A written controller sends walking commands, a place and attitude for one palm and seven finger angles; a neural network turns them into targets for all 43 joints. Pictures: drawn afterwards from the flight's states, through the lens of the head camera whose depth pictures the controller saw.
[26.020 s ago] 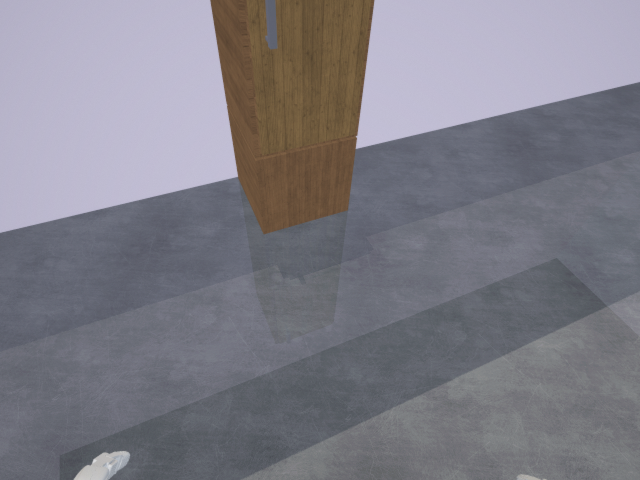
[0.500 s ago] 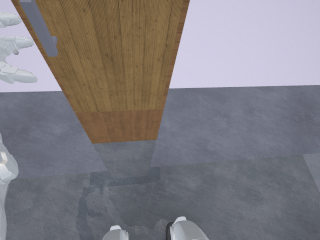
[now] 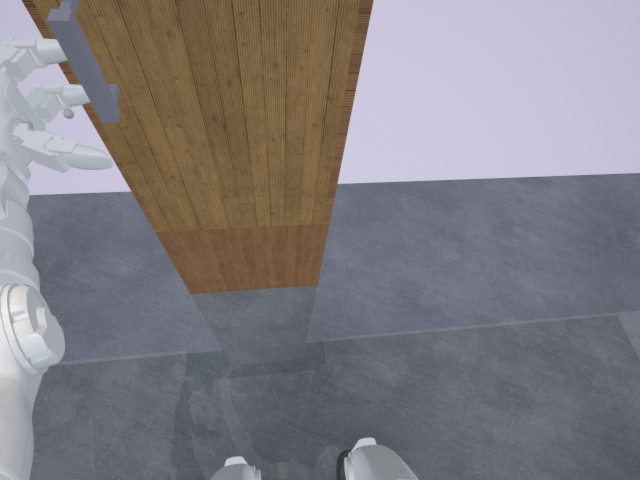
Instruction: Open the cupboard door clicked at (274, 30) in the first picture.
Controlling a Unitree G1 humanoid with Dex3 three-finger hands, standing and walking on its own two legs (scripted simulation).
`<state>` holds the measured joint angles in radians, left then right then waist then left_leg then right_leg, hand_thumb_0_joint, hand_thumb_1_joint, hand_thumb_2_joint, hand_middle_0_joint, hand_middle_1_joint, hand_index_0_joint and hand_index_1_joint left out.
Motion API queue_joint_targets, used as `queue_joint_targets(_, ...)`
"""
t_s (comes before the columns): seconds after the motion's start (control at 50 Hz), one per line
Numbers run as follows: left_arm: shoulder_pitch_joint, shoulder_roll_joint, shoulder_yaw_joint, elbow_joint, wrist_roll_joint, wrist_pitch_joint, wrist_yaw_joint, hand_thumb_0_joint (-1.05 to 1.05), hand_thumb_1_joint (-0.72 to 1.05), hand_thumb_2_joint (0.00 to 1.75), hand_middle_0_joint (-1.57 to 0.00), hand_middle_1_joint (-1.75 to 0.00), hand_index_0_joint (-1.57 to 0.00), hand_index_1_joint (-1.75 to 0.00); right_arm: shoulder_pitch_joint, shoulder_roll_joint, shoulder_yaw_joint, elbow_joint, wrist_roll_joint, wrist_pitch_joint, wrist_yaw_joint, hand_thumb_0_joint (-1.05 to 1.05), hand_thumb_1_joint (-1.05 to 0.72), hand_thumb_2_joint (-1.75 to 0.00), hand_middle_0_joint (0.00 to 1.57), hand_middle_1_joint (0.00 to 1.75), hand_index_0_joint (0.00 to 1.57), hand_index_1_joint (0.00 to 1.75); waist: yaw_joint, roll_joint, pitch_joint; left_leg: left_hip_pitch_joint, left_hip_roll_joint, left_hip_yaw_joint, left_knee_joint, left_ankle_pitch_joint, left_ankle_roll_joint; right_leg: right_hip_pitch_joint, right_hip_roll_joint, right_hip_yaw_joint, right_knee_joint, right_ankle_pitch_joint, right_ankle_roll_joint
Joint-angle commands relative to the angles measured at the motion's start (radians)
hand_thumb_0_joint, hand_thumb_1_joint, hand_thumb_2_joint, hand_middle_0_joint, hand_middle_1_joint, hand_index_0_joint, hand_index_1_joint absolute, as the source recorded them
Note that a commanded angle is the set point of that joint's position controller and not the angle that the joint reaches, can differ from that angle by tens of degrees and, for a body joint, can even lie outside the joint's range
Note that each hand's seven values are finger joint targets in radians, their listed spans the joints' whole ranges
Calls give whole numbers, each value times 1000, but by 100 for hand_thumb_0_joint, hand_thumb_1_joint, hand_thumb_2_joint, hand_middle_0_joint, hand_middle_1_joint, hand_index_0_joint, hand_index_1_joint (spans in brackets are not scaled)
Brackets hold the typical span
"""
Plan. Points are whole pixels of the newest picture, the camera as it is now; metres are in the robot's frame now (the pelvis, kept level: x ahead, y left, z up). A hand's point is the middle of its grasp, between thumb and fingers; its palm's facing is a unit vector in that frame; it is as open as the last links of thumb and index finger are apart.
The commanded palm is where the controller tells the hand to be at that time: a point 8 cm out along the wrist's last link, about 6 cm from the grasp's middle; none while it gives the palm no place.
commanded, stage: slide the fingers in behind the handle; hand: left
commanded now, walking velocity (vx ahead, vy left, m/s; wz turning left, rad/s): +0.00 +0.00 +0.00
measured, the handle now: (91, 61) +0.60 +0.23 +0.13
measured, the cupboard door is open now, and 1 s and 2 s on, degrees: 0 0 0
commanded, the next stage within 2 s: move the hooked fingers beside the handle in 0.46 s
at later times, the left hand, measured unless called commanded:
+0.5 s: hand (71, 114) +0.51 +0.23 +0.13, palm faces +0.03 -1.00 -0.01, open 14.3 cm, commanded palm +0.50 +0.25 +0.13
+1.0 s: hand (69, 112) +0.51 +0.24 +0.13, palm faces +0.02 -1.00 +0.00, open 14.2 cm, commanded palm +0.50 +0.27 +0.13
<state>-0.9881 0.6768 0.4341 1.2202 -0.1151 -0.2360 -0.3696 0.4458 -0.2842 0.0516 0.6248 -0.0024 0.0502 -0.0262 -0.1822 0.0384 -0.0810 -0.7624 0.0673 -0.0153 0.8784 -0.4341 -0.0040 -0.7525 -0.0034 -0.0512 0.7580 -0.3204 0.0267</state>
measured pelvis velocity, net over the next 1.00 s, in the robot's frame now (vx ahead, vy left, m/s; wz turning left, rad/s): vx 0.00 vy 0.00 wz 0.01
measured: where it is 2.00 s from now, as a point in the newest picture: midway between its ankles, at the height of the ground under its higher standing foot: outside the picture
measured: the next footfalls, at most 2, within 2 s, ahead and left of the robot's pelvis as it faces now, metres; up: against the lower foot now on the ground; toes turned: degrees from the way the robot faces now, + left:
none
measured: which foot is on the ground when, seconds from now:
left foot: down 0.00-1.00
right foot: down 0.00-1.00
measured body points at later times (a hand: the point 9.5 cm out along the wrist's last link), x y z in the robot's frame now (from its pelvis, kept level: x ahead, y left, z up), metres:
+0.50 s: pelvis +0.00 +0.00 +0.00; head +0.11 +0.02 +0.44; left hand +0.50 +0.29 +0.13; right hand +0.01 -0.27 -0.11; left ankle -0.02 +0.11 -0.70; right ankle +0.02 -0.14 -0.70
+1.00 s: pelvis +0.00 +0.00 +0.00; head +0.12 +0.02 +0.44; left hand +0.51 +0.29 +0.13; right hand +0.00 -0.27 -0.11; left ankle -0.02 +0.11 -0.70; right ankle +0.02 -0.14 -0.70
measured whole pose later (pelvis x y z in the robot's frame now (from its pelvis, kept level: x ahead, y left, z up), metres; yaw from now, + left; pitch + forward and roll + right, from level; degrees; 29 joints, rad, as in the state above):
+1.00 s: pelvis +0.00 +0.00 +0.00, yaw +1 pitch +18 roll -3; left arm -1.00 0.67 0.42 1.24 -0.11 -0.25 -0.37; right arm 0.43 -0.28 0.05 0.65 -0.01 0.02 -0.03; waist -0.18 0.03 -0.08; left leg -0.75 0.06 -0.03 0.87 -0.44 -0.01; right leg -0.74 -0.01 -0.06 0.76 -0.33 0.02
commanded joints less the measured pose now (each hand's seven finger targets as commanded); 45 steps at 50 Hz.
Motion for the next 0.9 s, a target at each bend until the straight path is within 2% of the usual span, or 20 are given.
queue_joint_targets(0.0, -481, 179, -26, -241, -18, -85, -31, 0, -50, 30, -30, -120, -30, -120, 150, -185, -75, -33, -4, -28, -14, 0, -90, -90, 20, 30, 20, 30, -35, 152, -436, 344, -38, -37, -97, 425, 18, 163, 55, -6, -52, 297, -36)
queue_joint_targets(0.06, -512, 128, -63, -253, -20, -89, -22, 0, -50, 30, -30, -120, -30, -120, 152, -184, -76, -22, -7, -35, -14, 0, -90, -90, 20, 30, 20, 30, -46, 164, -420, 361, -38, -44, -99, 414, 17, 133, 56, -11, -56, 270, -39)
queue_joint_targets(0.12, -501, 161, -33, -205, -15, -79, -11, 0, -50, 30, -30, -120, -30, -120, 157, -188, -78, -10, -7, -40, -16, 0, -90, -90, 20, 30, 20, 30, -45, 125, -411, 332, -39, -40, -97, 396, 21, 145, 53, -7, -59, 273, -36)
queue_joint_targets(0.14, -511, 162, -36, -220, -15, -82, -13, 0, -50, 30, -30, -120, -30, -120, 154, -187, -78, -10, -7, -41, -17, 0, -90, -90, 20, 30, 20, 30, -44, 138, -420, 331, -41, -38, -97, 401, 20, 156, 51, -4, -57, 284, -35)
queue_joint_targets(0.18, -524, 130, -64, -237, -11, -87, -14, 0, -50, 30, -30, -120, -30, -120, 150, -181, -77, -10, -7, -45, -15, 0, -90, -90, 20, 30, 20, 30, -44, 186, -434, 370, -40, -44, -94, 438, 14, 136, 51, -8, -51, 291, -39)
queue_joint_targets(0.24, -526, 97, -87, -210, -10, -78, -8, 0, -50, 30, -30, -120, -30, -120, 153, -182, -77, -3, -10, -48, -13, 0, -90, -90, 20, 30, 20, 30, -53, 163, -397, 367, -37, -52, -93, 429, 13, 102, 54, -16, -53, 264, -39)
queue_joint_targets(0.28, -538, 124, -62, -230, -12, -83, -2, 0, -50, 30, -30, -120, -30, -120, 159, -185, -80, -1, -12, -50, -14, 0, -90, -90, 20, 30, 20, 30, -48, 151, -436, 377, -37, -55, -92, 450, 13, 124, 54, -14, -50, 283, -38)
queue_joint_targets(0.36, -516, 83, -85, -247, -18, -85, -6, 0, -50, 30, -30, -120, -30, -120, 158, -180, -81, -4, -12, -53, -11, 0, -90, -90, 20, 30, 20, 30, -42, 166, -461, 405, -38, -54, -83, 500, 11, 129, 55, -14, -45, 312, -42)
queue_joint_targets(0.42, -525, 57, -105, -239, -17, -79, -3, 0, -50, 30, -30, -120, -30, -120, 151, -176, -81, 1, -11, -53, -7, 0, -90, -90, 20, 30, 20, 30, -51, 164, -440, 400, -37, -54, -84, 486, 10, 118, 54, -17, -48, 306, -39)
queue_joint_targets(0.46, -523, 71, -89, -237, -21, -80, 0, 0, -50, 30, -30, -120, -30, -120, 153, -178, -80, 1, -12, -54, -8, 0, -90, -90, 20, 30, 20, 30, -49, 134, -436, 383, -40, -51, -84, 479, 16, 141, 56, -14, -49, 319, -41)
queue_joint_targets(0.48, -532, 86, -86, -239, -16, -81, 1, 0, -50, 30, -30, -120, -30, -120, 150, -179, -80, 2, -10, -52, -9, 0, -90, -90, 20, 30, 20, 30, -48, 150, -443, 383, -39, -54, -87, 479, 13, 142, 53, -14, -46, 319, -39)
queue_joint_targets(0.54, -539, 39, -124, -234, -14, -79, -1, 0, -50, 30, -30, -120, -30, -120, 146, -174, -78, 5, -10, -55, -7, 0, -90, -90, 20, 30, 20, 30, -57, 153, -415, 379, -40, -54, -89, 465, 12, 120, 52, -17, -48, 301, -38)
queue_joint_targets(0.58, -524, 74, -91, -231, -12, -83, 3, 0, -50, 30, -30, -120, -30, -120, 151, -177, -80, 5, -11, -56, -8, 0, -90, -90, 20, 30, 20, 30, -45, 153, -431, 392, -39, -57, -86, 493, 11, 127, 53, -15, -47, 313, -40)
queue_joint_targets(0.6, -551, 79, -96, -251, -11, -86, 4, 0, -50, 30, -30, -120, -30, -120, 149, -177, -79, 6, -12, -55, -8, 0, -90, -90, 20, 30, 20, 30, -51, 176, -446, 401, -40, -54, -85, 486, 10, 125, 52, -13, -45, 312, -39)
queue_joint_targets(0.64, -531, 64, -107, -211, -8, -80, 1, 0, -50, 30, -30, -120, -30, -120, 146, -175, -76, 5, -10, -56, -8, 0, -90, -90, 20, 30, 20, 30, -52, 148, -413, 371, -43, -53, -88, 458, 13, 125, 52, -15, -49, 300, -39)
queue_joint_targets(0.72, -562, 136, -66, -176, -1, -78, 1, 0, -50, 30, -30, -120, -30, -120, 152, -183, -71, 8, -10, -57, -15, 0, -90, -90, 20, 30, 20, 30, -60, 118, -404, 317, -47, -49, -89, 401, 21, 145, 49, -6, -49, 287, -36)
queue_joint_targets(0.74, -563, 159, -52, -185, 4, -81, -2, 0, -50, 30, -30, -120, -30, -120, 154, -182, -72, 7, -9, -57, -16, 0, -90, -90, 20, 30, 20, 30, -52, 133, -417, 321, -46, -50, -88, 416, 20, 154, 47, -5, -44, 298, -38)
queue_joint_targets(0.82, -525, 140, -58, -220, -1, -92, -19, 0, -50, 30, -30, -120, -30, -120, 156, -177, -74, -3, -12, -53, -11, 0, -90, -90, 20, 30, 20, 30, -36, 192, -477, 394, -40, -51, -74, 522, 10, 149, 51, -7, -37, 344, -40)
queue_joint_targets(0.86, -514, 159, -38, -236, -13, -96, -25, 0, -50, 30, -30, -120, -30, -120, 159, -179, -75, -8, -11, -49, -12, 0, -90, -90, 20, 30, 20, 30, -36, 155, -487, 386, -40, -47, -73, 532, 16, 179, 56, -5, -38, 373, -41)
queue_joint_targets(0.88, -502, 200, -5, -220, -16, -93, -27, 0, -50, 30, -30, -120, -30, -120, 157, -184, -74, -10, -8, -46, -12, 0, -90, -90, 20, 30, 20, 30, -29, 140, -485, 363, -40, -44, -78, 506, 16, 196, 55, -4, -41, 370, -38)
